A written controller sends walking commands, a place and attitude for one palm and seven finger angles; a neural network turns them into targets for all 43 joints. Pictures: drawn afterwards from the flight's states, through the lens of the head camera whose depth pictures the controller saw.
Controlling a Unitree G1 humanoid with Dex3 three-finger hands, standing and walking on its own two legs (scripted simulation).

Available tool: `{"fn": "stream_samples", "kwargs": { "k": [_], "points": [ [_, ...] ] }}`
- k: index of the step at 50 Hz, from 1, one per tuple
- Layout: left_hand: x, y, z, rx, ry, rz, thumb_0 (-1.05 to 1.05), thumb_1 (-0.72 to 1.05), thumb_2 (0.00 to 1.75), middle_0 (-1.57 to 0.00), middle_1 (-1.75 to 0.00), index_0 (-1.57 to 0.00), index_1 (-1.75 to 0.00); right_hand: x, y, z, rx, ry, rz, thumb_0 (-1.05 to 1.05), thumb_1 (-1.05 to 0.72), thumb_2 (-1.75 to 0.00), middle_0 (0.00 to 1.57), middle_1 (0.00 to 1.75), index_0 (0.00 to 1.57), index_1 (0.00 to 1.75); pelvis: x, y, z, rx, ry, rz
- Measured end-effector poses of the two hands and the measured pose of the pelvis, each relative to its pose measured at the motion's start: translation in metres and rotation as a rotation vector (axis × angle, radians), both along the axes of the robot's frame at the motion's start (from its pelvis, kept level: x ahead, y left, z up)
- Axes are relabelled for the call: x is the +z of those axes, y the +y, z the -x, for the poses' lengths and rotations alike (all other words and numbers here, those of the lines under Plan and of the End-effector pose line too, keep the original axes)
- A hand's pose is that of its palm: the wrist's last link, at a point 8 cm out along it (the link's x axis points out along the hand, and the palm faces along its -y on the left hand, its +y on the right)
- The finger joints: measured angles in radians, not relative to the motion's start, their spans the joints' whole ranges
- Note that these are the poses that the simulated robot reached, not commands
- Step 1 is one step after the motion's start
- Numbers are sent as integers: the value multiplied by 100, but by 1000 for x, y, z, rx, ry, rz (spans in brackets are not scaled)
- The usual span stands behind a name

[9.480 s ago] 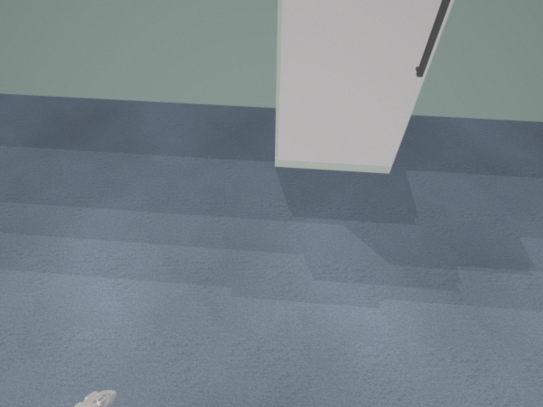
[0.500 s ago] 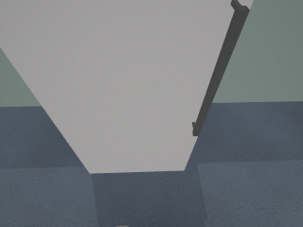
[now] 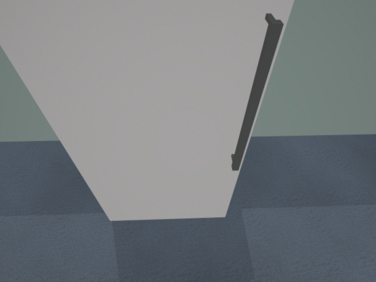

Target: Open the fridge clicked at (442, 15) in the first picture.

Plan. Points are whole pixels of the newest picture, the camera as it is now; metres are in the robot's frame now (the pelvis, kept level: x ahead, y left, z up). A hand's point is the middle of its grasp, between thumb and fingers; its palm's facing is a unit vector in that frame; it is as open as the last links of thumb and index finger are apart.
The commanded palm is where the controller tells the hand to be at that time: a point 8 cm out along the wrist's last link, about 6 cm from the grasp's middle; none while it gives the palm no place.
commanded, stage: come to a stop and stand still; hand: right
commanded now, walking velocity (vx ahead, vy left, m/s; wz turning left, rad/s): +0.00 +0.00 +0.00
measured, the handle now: (247, 111) +0.52 -0.13 +0.08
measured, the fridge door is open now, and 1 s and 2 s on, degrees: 0 0 0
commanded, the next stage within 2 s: look again from close up in 0.92 s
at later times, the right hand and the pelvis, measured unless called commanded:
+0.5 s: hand out of the picture +0.03 -0.19 -0.17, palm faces +0.01 +0.97 -0.23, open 7.4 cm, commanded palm none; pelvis +0.01 -0.01 -0.01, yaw +0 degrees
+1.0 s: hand out of the picture +0.04 -0.18 -0.17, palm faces +0.00 +0.98 -0.20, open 7.4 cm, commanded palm none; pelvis +0.03 +0.00 +0.00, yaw +1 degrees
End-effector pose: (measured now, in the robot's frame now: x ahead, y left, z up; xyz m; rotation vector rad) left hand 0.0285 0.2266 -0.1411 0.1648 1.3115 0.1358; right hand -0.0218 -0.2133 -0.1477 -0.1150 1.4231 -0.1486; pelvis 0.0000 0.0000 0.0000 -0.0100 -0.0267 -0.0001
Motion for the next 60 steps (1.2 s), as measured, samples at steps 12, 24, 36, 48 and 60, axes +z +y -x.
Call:
{"fn": "stream_samples", "kwargs": {
  "k": [12,24,36,48,60],
  "points": [
    [-9,-18,57,37,139,56,1,91,90,-20,-30,-19,-30,-3,8,4,17,-1,-6,0,-90,-90,20,30,20,30,-3,0,4,-4,9,-17],
    [-17,-33,34,33,42,76,2,91,90,-20,-30,-20,-30,6,-25,-43,47,-117,64,0,-91,-90,20,30,20,30,-7,-12,-7,1,8,-3],
    [-8,-13,1,12,-1,25,1,91,90,-20,-30,-19,-30,8,-26,-63,56,-123,59,0,-91,-90,20,30,20,30,-3,-11,-18,10,8,1],
    [-3,-4,-19,-2,1,7,1,91,90,-20,-30,-19,-30,4,-16,-58,48,-75,37,0,-90,-90,20,30,20,30,-1,-5,-26,9,7,-2],
    [-3,-1,-17,0,38,10,1,91,90,-20,-30,-20,-30,4,-10,-58,39,-54,32,0,-90,-90,20,30,20,30,0,0,-32,6,10,-3]
  ]
}}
